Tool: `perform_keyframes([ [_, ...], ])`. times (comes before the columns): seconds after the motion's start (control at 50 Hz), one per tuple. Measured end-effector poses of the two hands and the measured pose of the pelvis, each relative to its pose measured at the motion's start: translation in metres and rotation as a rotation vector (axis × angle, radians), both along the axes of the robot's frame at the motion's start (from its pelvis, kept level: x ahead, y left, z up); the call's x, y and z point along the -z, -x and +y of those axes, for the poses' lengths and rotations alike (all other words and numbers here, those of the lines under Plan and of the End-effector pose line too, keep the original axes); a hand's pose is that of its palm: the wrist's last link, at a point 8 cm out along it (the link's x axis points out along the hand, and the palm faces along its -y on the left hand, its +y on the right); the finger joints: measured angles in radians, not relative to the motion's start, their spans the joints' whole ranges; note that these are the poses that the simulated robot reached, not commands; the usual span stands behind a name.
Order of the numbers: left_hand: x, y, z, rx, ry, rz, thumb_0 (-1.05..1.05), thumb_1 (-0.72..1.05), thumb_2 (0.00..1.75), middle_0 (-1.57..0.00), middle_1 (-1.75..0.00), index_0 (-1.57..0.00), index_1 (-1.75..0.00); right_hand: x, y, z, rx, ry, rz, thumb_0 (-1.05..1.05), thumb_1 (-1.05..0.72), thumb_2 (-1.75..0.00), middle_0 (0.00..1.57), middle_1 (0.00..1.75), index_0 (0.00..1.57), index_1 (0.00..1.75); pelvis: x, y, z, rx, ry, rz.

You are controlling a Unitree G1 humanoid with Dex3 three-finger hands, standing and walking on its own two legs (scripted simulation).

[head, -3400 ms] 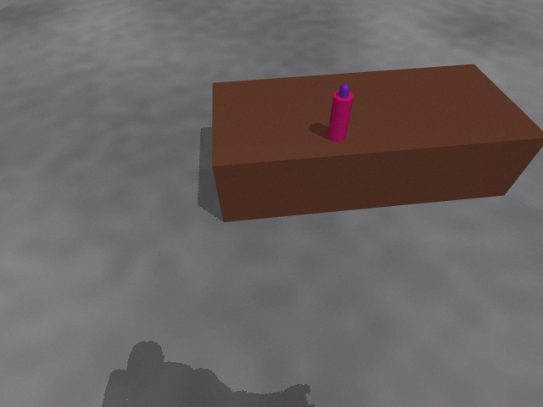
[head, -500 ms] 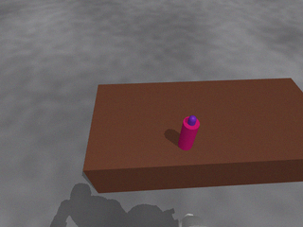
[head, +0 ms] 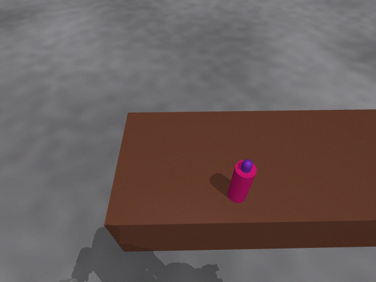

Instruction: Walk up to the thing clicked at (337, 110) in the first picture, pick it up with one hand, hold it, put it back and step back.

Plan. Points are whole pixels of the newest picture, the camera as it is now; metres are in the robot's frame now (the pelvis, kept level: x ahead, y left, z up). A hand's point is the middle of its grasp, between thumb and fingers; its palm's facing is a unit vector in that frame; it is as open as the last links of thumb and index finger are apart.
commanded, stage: walk up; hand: right
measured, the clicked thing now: (242, 179) +0.51 -0.18 -0.28
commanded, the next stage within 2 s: stand in 1.10 s
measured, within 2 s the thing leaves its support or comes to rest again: neither
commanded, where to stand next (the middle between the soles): +0.07 +0.02 m, yaw +0 degrees
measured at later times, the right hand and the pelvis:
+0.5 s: hand out of the picture +0.13 -0.25 -0.14, palm faces -0.04 +0.94 -0.33, open 7.3 cm; pelvis +0.02 +0.00 +0.02, yaw +1 degrees
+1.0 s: hand out of the picture +0.11 -0.26 -0.14, palm faces -0.03 +0.94 -0.33, open 7.3 cm; pelvis +0.03 -0.01 +0.02, yaw +1 degrees
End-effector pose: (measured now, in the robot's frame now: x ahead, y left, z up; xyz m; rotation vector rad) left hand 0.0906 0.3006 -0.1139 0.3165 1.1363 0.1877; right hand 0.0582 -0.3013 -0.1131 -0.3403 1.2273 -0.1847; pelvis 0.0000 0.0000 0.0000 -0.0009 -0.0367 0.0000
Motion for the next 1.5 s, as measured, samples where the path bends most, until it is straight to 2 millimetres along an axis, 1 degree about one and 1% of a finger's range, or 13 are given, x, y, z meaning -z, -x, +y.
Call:
perform_keyframes([
  [0.12,-0.001,-0.004,0.004,-0.020,0.013,0.021,0.01,0.90,0.90,-0.21,-0.30,-0.20,-0.30,-0.011,-0.023,0.004,-0.004,0.011,-0.021,0.00,-0.90,-0.90,0.21,0.30,0.21,0.30,-0.007,-0.007,0.003,-0.003,0.004,-0.005],
  [0.28,-0.007,0.001,0.006,-0.045,0.005,0.065,0.01,0.90,0.90,-0.21,-0.30,-0.20,-0.30,-0.017,-0.056,0.007,-0.014,-0.001,-0.059,0.00,-0.90,-0.90,0.21,0.30,0.21,0.30,-0.013,-0.014,0.003,-0.009,0.002,-0.006],
  [0.36,-0.010,0.005,0.006,-0.057,-0.003,0.081,0.01,0.90,0.90,-0.21,-0.30,-0.20,-0.30,-0.017,-0.066,0.008,-0.019,-0.012,-0.068,0.00,-0.90,-0.90,0.21,0.30,0.21,0.30,-0.015,-0.017,0.002,-0.013,0.000,-0.006],
  [0.42,-0.012,0.007,0.006,-0.066,-0.008,0.088,0.01,0.90,0.90,-0.21,-0.30,-0.20,-0.30,-0.016,-0.070,0.008,-0.020,-0.019,-0.066,0.00,-0.90,-0.90,0.21,0.30,0.21,0.30,-0.016,-0.019,0.002,-0.016,-0.001,-0.006],
  [0.52,-0.015,0.008,0.004,-0.073,-0.012,0.094,0.01,0.90,0.90,-0.21,-0.30,-0.20,-0.30,-0.013,-0.069,0.008,-0.016,-0.029,-0.051,0.00,-0.90,-0.90,0.21,0.30,0.21,0.30,-0.017,-0.022,0.000,-0.018,-0.002,-0.005],
  [0.62,-0.016,0.005,0.000,-0.072,-0.013,0.097,0.01,0.90,0.90,-0.21,-0.30,-0.20,-0.30,-0.010,-0.063,0.006,-0.008,-0.034,-0.026,0.00,-0.90,-0.90,0.21,0.30,0.21,0.30,-0.018,-0.024,-0.002,-0.020,-0.002,-0.003],
  [0.86,-0.016,-0.010,-0.008,-0.062,-0.006,0.074,0.01,0.90,0.90,-0.21,-0.30,-0.20,-0.30,-0.007,-0.046,0.000,0.015,-0.028,0.017,0.00,-0.90,-0.90,0.21,0.30,0.21,0.30,-0.018,-0.028,-0.006,-0.023,-0.001,-0.002],
  [1.1,-0.017,-0.021,-0.010,-0.050,0.000,0.048,0.01,0.90,0.90,-0.21,-0.30,-0.20,-0.30,-0.010,-0.045,-0.003,0.015,-0.019,0.009,0.00,-0.90,-0.90,0.21,0.30,0.21,0.30,-0.018,-0.028,-0.007,-0.022,-0.001,-0.003],
  [1.24,-0.016,-0.017,-0.011,-0.046,0.001,0.066,0.01,0.90,0.90,-0.21,-0.30,-0.20,-0.30,-0.012,-0.048,-0.002,0.004,-0.019,-0.010,0.00,-0.90,-0.90,0.21,0.30,0.21,0.30,-0.019,-0.027,-0.009,-0.019,-0.005,-0.002],
  [1.5,-0.014,0.001,-0.018,-0.049,0.000,0.100,0.01,0.90,0.90,-0.21,-0.30,-0.20,-0.30,-0.012,-0.049,-0.008,-0.008,-0.022,-0.008,0.00,-0.90,-0.90,0.21,0.30,0.21,0.30,-0.020,-0.025,-0.016,-0.022,-0.003,-0.001],
])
